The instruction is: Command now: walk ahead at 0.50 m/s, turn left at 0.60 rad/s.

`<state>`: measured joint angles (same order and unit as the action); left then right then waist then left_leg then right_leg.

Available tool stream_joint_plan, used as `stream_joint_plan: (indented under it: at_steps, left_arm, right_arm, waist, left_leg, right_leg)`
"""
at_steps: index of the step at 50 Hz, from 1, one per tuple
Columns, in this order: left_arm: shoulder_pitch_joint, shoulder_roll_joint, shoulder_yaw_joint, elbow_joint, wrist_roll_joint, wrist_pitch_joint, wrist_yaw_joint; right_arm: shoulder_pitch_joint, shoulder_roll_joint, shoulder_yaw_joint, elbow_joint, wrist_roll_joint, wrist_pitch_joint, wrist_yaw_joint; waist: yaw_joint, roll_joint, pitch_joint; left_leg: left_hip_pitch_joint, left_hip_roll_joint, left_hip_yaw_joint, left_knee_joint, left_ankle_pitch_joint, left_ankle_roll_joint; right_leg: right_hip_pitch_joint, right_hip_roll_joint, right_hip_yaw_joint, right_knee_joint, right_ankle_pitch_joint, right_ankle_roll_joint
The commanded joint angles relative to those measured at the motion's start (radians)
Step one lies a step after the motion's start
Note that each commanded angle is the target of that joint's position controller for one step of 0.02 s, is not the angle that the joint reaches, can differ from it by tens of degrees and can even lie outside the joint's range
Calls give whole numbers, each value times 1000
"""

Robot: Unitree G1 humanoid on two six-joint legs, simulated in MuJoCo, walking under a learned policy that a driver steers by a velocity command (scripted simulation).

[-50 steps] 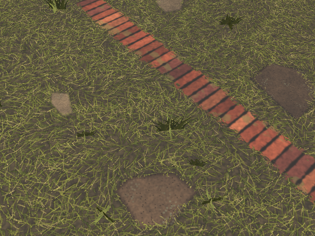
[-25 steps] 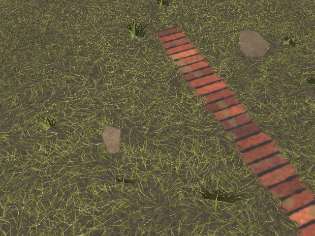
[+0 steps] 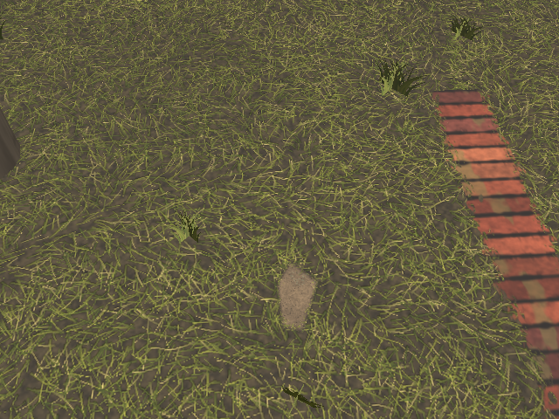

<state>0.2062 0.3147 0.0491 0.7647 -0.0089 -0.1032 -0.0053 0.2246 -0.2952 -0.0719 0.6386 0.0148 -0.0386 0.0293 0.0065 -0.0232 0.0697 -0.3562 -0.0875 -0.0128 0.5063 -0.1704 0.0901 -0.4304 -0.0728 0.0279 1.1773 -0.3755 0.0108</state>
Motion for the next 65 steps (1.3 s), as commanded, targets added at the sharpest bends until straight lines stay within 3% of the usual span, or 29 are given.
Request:
stream_joint_plan:
  at_steps: [1, 3, 7, 10, 14, 16, 17, 18, 19, 20, 22, 25, 30, 35, 37, 39, 40, 41, 42, 43, 44, 46, 51, 56, 60, 62, 63, 64, 65]
  left_arm:
    - [9, 121, 32, -78, 20, -9, 0]
    - [-17, 92, 24, -85, 27, 6, 1]
    - [-179, 43, 2, -124, 23, 6, -6]
    - [-252, 58, 5, -148, 6, -2, -17]
    - [-203, 96, 23, -138, 3, -14, -30]
    - [-80, 120, 40, -102, 14, -18, -25]
    - [46, 159, 50, -88, 27, -23, -22]
    - [163, 258, 79, -53, 35, -14, -22]
    - [196, 197, 66, -32, -3, -9, -38]
    - [137, 132, 46, -48, -15, -5, -37]
    - [57, 105, 33, -68, 5, 12, -32]
    - [53, 80, 23, -70, 6, 14, -20]
    - [108, 141, 45, -48, -14, 29, 8]
    - [187, 143, 50, -29, -23, 54, 19]
    - [177, 142, 53, -34, -23, 60, 22]
    - [158, 89, 37, -48, -15, 60, 20]
    - [161, 16, 14, -70, 4, 54, 17]
    - [273, -19, -1, -113, -24, 42, 17]
    - [250, 84, 21, -87, -39, 43, 22]
    - [166, 125, 35, -92, -32, 49, 21]
    - [139, 111, 37, -91, -23, 55, 21]
    - [103, 84, 39, -110, -16, 63, 9]
    - [25, 26, 22, -162, -12, 75, -10]
    - [-120, 9, 5, -208, -12, 62, -40]
    - [-155, 47, 22, -250, 0, 61, -63]
    - [-6, 107, 55, -221, 4, 66, -63]
    - [126, 155, 82, -190, 4, 71, -48]
    - [183, 238, 97, -183, 1, 85, -20]
    - [114, 294, 86, -244, 26, 83, -13]
  right_arm:
    - [-12, -126, -34, -73, -10, -24, -14]
    - [5, -142, -37, -57, -7, -27, -27]
    - [61, -164, -43, -23, 2, -18, -45]
    - [116, -172, -46, 7, 9, -14, -48]
    - [137, -142, -38, 35, 5, -6, -51]
    - [137, -112, -27, 39, -3, -2, -45]
    - [149, -68, -8, 29, -14, -2, -43]
    - [295, -24, 7, 28, 11, -14, -42]
    - [283, -76, 5, 32, 8, -24, -43]
    - [149, -144, -13, 14, 12, -29, -41]
    - [-2, -128, -9, -25, -16, -45, -41]
    - [17, -79, -3, -23, -29, -57, -37]
    - [-129, -25, 25, -47, -25, -66, -27]
    - [-233, -62, 14, -67, -4, -81, -13]
    - [-203, -85, 2, -60, 0, -88, -14]
    - [-54, -131, -23, -26, -10, -91, -28]
    - [104, -193, -40, -7, -22, -88, -38]
    - [158, -264, -57, 25, -26, -67, -32]
    - [130, -177, -42, 24, -14, -65, -26]
    - [94, -119, -26, 21, -10, -66, -27]
    - [45, -91, -14, 19, -17, -66, -25]
    - [-5, -57, -3, 34, -28, -65, -25]
    - [-4, -105, -22, 77, -23, -76, -29]
    - [30, -154, -30, 117, -11, -65, -35]
    - [46, -199, -40, 138, 6, -36, -48]
    - [36, -221, -47, 131, 17, -23, -59]
    - [35, -199, -39, 124, 18, -24, -61]
    - [97, -113, -10, 102, -32, -29, -53]
    - [207, -62, 18, 81, -60, -45, -35]
  waist:
    - [17, 77, -128]
    - [18, 64, -104]
    - [-43, 85, -61]
    - [-73, 96, -54]
    - [-49, 142, -66]
    - [8, 148, -109]
    - [59, 76, -232]
    - [29, -225, -373]
    - [46, -267, -352]
    - [64, -142, -203]
    - [48, -22, -64]
    - [2, -80, -82]
    - [40, -74, -74]
    - [63, -79, -67]
    - [27, -94, -73]
    - [-57, -79, -143]
    - [-117, 63, -274]
    - [-60, 364, -349]
    - [-77, 255, -251]
    - [-91, 173, -145]
    - [-69, 122, -104]
    - [-35, 145, -49]
    - [-25, 102, -35]
    - [-72, 70, -11]
    - [-49, 97, -28]
    - [39, 116, -124]
    - [113, 82, -192]
    - [91, -130, -283]
    - [-3, -287, -467]
  left_leg:
    - [223, 261, -376, -272, 178, 218]
    - [141, 235, -311, -283, 240, 217]
    - [69, 167, -241, -271, 133, 157]
    - [82, 184, -291, -239, 49, 135]
    - [213, 243, -367, -127, 50, 109]
    - [228, 199, -327, 6, 229, 73]
    - [161, 146, -262, 246, 195, 37]
    - [-165, -3, -130, 619, -91, -58]
    - [-355, 3, -145, 750, -394, -75]
    - [-429, 66, -150, 796, -320, -68]
    - [-409, 123, -99, 703, -207, -64]
    - [-287, 151, -79, 515, -146, -84]
    - [-163, 106, -43, 167, 59, -134]
    - [-41, 67, -70, -1, 159, -138]
    - [45, 71, -71, -51, 128, -114]
    - [287, 137, -99, -92, 81, -58]
    - [520, 325, -278, -92, -1, 7]
    - [697, 515, -694, -184, -232, 156]
    - [627, 502, -729, -225, -405, 156]
    - [533, 451, -573, -231, -327, 118]
    - [447, 401, -450, -248, -189, 95]
    - [327, 344, -291, -289, -14, 79]
    - [276, 339, -99, -350, 210, 105]
    - [293, 321, 57, -349, 274, 71]
    - [370, 329, 134, -195, 652, 19]
    - [366, 309, 162, 33, 851, -16]
    - [265, 268, 182, 238, 758, -55]
    - [-5, 180, 189, 576, 80, -114]
    - [-262, 22, 31, 915, -556, -166]
  right_leg:
    - [-199, -51, 47, -78, 75, 21]
    - [-181, -36, 26, -172, 134, 51]
    - [-116, 21, 16, -486, 398, 70]
    - [-53, 56, 32, -602, 466, 61]
    - [-20, 45, 40, -659, 364, 9]
    - [144, 64, -9, -701, 317, -49]
    - [355, -49, 108, -678, 336, -112]
    - [698, -248, 546, -757, 166, -304]
    - [743, -299, 824, -906, -112, -340]
    - [633, -271, 735, -924, -188, -294]
    - [410, -185, 528, -938, 2, -262]
    - [315, -99, 389, -966, 227, -248]
    - [211, -61, 276, -972, 331, -238]
    - [217, -71, 342, -915, 241, -204]
    - [220, -74, 380, -866, 218, -179]
    - [146, -7, 339, -696, 224, -126]
    - [20, 67, 235, -398, 58, -84]
    - [-271, 151, 110, -132, -232, -47]
    - [-384, 71, 123, 4, -185, -32]
    - [-403, 44, 117, 41, -92, -28]
    - [-368, 17, 104, 32, -19, -17]
    - [-320, -25, 95, -19, 57, -7]
    - [-320, -45, 64, -166, 198, 23]
    - [-239, -21, -7, -439, 408, -8]
    - [-138, 45, -81, -552, 330, -57]
    - [66, 118, -117, -598, 298, -103]
    - [279, 134, -95, -665, 411, -141]
    - [566, -61, 154, -629, 800, -213]
    - [792, -320, 629, -639, 1128, -438]
